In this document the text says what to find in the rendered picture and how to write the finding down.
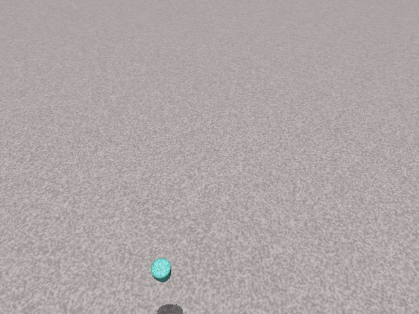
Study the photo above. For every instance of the cup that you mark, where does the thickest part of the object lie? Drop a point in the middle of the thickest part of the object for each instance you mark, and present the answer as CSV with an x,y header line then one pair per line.
x,y
161,269

